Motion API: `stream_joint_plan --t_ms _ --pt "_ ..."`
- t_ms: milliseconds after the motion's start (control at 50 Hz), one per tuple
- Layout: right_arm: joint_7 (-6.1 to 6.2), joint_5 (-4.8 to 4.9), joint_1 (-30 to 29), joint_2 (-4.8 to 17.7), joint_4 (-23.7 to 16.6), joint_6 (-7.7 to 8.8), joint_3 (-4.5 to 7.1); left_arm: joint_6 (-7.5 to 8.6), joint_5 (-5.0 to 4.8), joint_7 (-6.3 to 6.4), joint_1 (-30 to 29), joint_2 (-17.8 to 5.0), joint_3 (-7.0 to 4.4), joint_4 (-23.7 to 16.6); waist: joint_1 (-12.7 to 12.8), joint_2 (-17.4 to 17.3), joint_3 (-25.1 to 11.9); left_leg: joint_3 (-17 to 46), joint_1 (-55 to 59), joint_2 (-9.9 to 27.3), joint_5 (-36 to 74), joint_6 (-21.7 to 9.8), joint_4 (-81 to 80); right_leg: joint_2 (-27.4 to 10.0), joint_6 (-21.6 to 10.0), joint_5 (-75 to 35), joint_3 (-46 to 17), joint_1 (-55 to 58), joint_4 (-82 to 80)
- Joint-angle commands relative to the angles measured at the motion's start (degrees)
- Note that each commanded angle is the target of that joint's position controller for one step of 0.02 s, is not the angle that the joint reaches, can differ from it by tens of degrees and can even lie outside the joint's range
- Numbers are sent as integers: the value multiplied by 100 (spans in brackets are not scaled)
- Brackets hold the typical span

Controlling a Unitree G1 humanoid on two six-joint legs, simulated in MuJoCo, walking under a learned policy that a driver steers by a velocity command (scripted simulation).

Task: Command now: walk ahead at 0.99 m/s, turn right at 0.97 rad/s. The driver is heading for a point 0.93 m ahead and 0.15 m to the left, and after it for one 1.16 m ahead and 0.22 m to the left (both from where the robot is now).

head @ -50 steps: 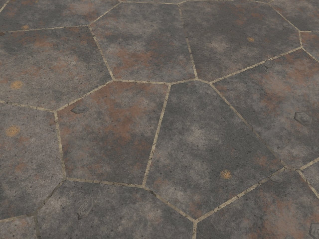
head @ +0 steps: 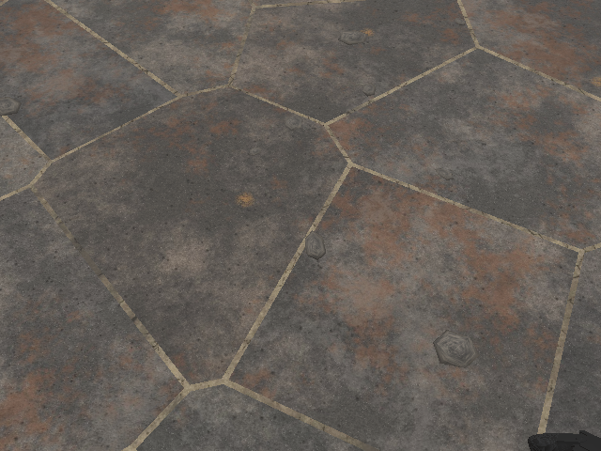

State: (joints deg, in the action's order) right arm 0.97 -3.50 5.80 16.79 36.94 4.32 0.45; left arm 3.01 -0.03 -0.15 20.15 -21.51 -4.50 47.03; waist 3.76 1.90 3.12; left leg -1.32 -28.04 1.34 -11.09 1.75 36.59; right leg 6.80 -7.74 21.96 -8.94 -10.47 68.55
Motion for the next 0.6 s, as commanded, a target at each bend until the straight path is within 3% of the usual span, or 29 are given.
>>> stream_joint_plan --t_ms 20,40,80,100,180,240,280,300,320,340,360,380,400,420,440,480,500,540,600 --pt "3 -20 1188 642 123 -16 345 -20 138 -131 -691 -357 45 -727 -779 -401 -877 2797 3257 1843 -1984 -754 -2143 -836 96 -709 336 -3079 1074" --pt "17 -2 1397 535 348 18 297 -92 205 -229 -845 -199 72 -846 -702 -497 -600 2175 2894 1699 -1390 -723 -2191 -984 120 -700 332 -3078 986" --pt "-66 121 1746 218 756 129 218 -224 234 -341 -1131 188 196 -1041 -592 -623 -218 1314 2509 1455 -530 -564 -2404 -1179 131 -743 362 -3209 903" --pt "-115 162 1759 256 833 201 213 -260 232 -377 -1165 306 253 -1176 -460 -755 -157 1113 2388 1546 -139 -608 -2482 -1213 143 -785 327 -3324 781" --pt "-179 124 1494 465 956 358 231 -242 216 -434 -1847 206 368 -1517 -202 -616 381 -185 1827 1211 998 -651 -3179 -1048 198 -1675 449 -3287 -723" --pt "-173 188 1980 676 1234 353 244 -140 229 -539 -2601 255 478 -1647 -448 -282 702 -742 1729 1117 2096 -733 -3846 -750 12 -2151 1330 -2268 -2383" --pt "-132 232 2295 982 1448 271 266 -77 261 -495 -2609 181 475 -1586 -344 -453 506 -828 2444 1211 4718 -838 -3363 -404 -138 -1820 1667 -1676 -2869" --pt "-92 247 2359 1190 1529 223 292 -50 314 -427 -2272 76 434 -1478 -93 -685 164 -762 2769 1281 6162 -854 -2664 -235 -202 -1503 1743 -1154 -2952" --pt "-54 241 2267 1390 1560 166 325 -25 348 -330 -1403 -119 337 -1222 393 -880 -384 -677 2770 1344 6908 -845 -1484 -116 -268 -1161 1576 -165 -2988" --pt "-29 290 2025 1479 1525 108 336 -6 352 -214 -84 -324 209 -799 1084 -919 -1015 -603 2320 1236 6541 -793 92 -230 -353 -1295 1248 1277 -3494" --pt "-67 268 2064 1064 1364 103 256 -6 447 -76 734 -844 31 -515 1184 -563 -1700 -452 1094 808 3794 -769 2109 -1227 -310 -89 126 2802 -3453" --pt "-167 401 2838 33 1101 108 81 64 564 -5 556 -1310 -80 -607 239 909 -2554 141 -785 6 -1839 -708 4364 -3156 -492 893 -2647 4106 -3959" --pt "-105 469 2124 702 957 99 236 49 372 24 560 -1083 -101 -637 626 238 -2654 706 -1235 -53 -1262 -821 4811 -3200 -403 1036 -3442 3533 -4946" --pt "-102 469 1646 707 857 86 273 109 332 31 134 -703 -15 -462 307 32 -1301 610 -1509 220 -525 -823 4494 -2838 -333 484 -2276 2472 -5090" --pt "-146 428 1634 490 941 69 221 175 301 -2 -173 -371 42 -396 47 -38 -624 527 -1355 433 -250 -793 4108 -2598 -280 -190 -1521 1582 -5291" --pt "-248 312 2011 224 1204 -130 205 275 224 0 -357 25 135 -300 -386 115 -275 536 -730 641 -73 -677 3807 -2203 -44 -806 -353 561 -5669" --pt "-285 277 1969 133 1234 -227 217 337 186 -19 -278 212 180 -205 -470 106 -169 532 -702 705 -68 -658 3730 -2110 38 -1290 31 436 -5730" --pt "-361 230 1401 19 1025 -363 228 446 52 -29 -214 278 181 -25 -541 155 146 418 -1224 804 86 -594 3568 -2000 154 -1797 695 394 -6049" --pt "-445 289 523 -151 639 -352 146 528 87 -34 -152 411 227 113 -550 277 415 -115 -1289 585 1076 -633 2678 -1498 459 -3433 1917 183 -6185"
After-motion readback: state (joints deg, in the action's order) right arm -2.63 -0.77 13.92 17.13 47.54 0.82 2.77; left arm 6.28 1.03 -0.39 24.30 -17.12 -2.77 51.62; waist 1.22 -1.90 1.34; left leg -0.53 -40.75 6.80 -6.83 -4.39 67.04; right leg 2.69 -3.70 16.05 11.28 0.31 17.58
